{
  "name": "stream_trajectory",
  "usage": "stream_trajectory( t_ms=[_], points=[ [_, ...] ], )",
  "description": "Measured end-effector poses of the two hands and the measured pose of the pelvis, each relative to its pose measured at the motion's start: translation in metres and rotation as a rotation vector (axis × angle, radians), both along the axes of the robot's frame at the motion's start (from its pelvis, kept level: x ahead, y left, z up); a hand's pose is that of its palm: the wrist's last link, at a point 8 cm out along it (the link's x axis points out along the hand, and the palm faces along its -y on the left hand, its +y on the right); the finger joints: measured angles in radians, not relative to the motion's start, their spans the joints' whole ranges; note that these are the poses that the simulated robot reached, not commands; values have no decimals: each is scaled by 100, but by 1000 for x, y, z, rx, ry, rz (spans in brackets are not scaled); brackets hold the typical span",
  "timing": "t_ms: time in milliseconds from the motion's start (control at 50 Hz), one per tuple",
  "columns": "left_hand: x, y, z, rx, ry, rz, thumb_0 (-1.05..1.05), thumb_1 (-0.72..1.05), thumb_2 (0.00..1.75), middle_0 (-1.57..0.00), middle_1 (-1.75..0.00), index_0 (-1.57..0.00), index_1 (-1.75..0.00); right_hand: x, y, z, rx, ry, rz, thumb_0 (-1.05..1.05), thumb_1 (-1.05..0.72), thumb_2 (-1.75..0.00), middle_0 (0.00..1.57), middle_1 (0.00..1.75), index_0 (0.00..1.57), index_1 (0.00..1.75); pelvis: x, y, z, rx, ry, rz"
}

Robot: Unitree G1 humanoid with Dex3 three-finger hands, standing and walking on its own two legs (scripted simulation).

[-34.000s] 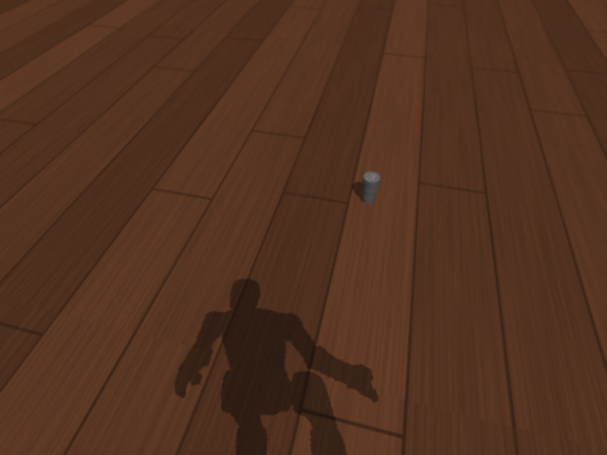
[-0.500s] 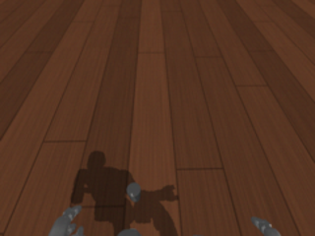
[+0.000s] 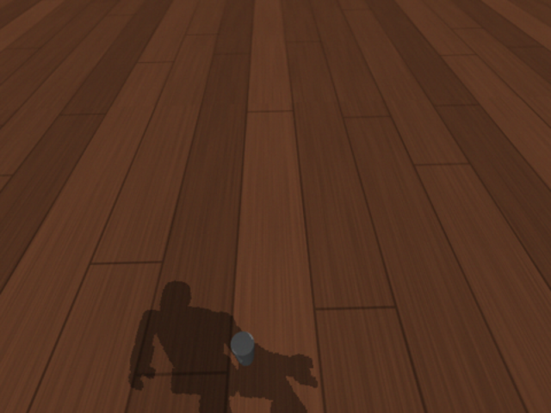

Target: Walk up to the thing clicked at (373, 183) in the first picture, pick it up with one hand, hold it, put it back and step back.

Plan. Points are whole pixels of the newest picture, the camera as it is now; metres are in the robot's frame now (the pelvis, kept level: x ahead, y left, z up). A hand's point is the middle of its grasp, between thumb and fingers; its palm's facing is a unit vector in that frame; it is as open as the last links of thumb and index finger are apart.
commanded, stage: stand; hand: left
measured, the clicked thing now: (244, 351) +0.43 +0.16 -0.70
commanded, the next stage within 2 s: step back in 1.44 s
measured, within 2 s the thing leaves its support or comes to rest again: neither
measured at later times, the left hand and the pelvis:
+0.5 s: hand out of the picture +0.05 +0.24 -0.15, palm faces -0.03 -0.94 -0.34, open 7.4 cm; pelvis +0.00 -0.01 +0.01, yaw +0 degrees
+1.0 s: hand out of the picture +0.09 +0.24 -0.15, palm faces -0.04 -0.94 -0.34, open 7.4 cm; pelvis +0.02 -0.01 +0.01, yaw -1 degrees
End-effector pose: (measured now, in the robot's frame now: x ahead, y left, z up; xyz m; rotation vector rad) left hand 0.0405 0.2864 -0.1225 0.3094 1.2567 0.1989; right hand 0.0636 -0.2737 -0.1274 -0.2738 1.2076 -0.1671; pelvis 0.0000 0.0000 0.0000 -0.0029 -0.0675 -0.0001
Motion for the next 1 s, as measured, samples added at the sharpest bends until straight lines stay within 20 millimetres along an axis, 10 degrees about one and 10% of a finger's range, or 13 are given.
stream_trajectory(
  t_ms=[480, 1000],
  points=[
    [7, -6, 6, 8, 26, 4, 0, 91, 90, -20, -30, -20, -30, -14, -28, 4, -26, 66, -29, 1, -90, -90, 20, 30, 20, 30, 0, -11, 5, 0, 6, 2],
    [49, -5, 8, -1, 1, -18, 0, 91, 90, -20, -30, -20, -30, 14, -28, 9, -37, 54, -32, 1, -90, -90, 20, 30, 20, 30, 21, -9, 8, 2, 29, -9]
  ],
)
